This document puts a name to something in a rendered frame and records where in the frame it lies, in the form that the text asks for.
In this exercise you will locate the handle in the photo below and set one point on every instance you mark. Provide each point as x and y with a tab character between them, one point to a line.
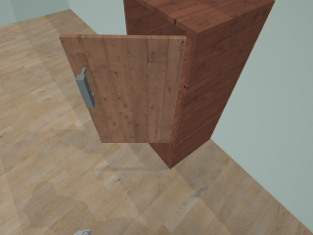
84	88

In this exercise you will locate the cupboard door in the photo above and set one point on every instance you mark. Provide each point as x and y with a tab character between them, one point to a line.
135	79

